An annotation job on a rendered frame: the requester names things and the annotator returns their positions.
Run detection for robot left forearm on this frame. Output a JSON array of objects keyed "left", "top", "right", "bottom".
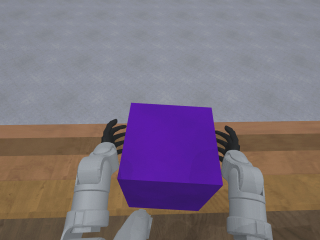
[{"left": 60, "top": 142, "right": 120, "bottom": 240}]

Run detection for robot left thigh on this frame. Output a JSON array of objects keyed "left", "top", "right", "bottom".
[{"left": 113, "top": 210, "right": 153, "bottom": 240}]

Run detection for robot right hand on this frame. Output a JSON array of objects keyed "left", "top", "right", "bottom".
[{"left": 215, "top": 125, "right": 240, "bottom": 162}]

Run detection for robot right forearm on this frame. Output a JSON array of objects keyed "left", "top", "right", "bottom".
[{"left": 221, "top": 150, "right": 273, "bottom": 240}]

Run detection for robot left hand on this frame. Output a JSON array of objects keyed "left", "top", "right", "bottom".
[{"left": 101, "top": 119, "right": 127, "bottom": 155}]

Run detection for carton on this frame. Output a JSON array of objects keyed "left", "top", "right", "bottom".
[{"left": 117, "top": 103, "right": 223, "bottom": 211}]

